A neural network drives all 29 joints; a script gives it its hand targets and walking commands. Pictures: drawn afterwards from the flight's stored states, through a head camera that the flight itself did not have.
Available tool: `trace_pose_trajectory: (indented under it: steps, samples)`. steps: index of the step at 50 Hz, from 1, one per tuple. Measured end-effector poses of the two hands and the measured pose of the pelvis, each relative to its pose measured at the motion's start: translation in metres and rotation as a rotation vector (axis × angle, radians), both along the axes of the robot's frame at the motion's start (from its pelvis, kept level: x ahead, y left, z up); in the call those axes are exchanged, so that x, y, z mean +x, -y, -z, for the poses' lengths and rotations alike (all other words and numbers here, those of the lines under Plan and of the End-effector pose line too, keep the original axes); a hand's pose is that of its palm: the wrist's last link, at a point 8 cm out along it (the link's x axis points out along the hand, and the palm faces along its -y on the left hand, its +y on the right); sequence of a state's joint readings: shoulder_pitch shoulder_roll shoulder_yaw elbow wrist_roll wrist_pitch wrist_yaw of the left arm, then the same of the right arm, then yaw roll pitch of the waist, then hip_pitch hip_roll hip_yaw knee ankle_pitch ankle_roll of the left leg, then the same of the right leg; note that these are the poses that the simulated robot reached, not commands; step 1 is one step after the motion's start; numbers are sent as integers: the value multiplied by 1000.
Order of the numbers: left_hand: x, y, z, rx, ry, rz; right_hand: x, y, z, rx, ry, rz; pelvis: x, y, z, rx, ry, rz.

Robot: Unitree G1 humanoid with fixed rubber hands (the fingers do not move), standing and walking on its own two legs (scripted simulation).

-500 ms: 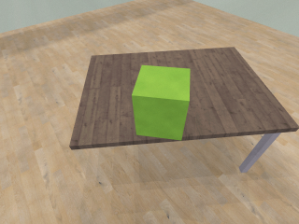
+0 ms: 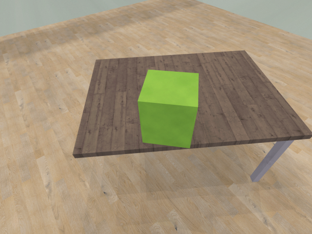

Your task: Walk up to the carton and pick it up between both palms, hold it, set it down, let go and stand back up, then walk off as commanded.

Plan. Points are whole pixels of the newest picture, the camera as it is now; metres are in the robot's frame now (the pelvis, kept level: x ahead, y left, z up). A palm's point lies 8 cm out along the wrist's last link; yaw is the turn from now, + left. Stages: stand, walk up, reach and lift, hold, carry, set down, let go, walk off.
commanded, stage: stand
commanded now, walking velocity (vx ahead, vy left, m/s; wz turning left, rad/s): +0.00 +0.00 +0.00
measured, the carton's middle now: (169, 109) +0.63 -0.05 -0.10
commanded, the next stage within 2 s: none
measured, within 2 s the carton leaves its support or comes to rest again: neither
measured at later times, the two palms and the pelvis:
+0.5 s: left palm out of the picture +0.05 +0.30 -0.12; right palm out of the picture +0.06 -0.30 -0.12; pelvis +0.00 +0.00 +0.00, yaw +0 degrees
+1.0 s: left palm out of the picture +0.04 +0.30 -0.12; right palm out of the picture +0.05 -0.30 -0.12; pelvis -0.01 +0.00 +0.00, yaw +0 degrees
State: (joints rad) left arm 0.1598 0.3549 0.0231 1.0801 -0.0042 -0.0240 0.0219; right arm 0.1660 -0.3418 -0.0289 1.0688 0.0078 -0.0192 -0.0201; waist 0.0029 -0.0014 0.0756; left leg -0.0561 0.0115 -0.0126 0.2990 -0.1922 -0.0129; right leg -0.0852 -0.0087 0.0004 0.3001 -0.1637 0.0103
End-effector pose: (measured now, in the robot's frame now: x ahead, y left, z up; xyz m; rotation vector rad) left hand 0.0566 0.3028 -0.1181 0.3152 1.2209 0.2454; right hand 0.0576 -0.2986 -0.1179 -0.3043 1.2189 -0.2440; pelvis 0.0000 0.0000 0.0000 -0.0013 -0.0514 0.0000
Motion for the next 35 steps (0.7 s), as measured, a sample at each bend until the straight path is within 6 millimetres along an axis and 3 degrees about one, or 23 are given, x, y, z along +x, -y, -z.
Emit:
trace_pose_trajectory:
  steps: [35]
  samples:
    - [-12, -2, 1, 0, -11, -5, -7, -3, 1, 3, -2, -4, -6, -1, 0, 1, 5, -5]
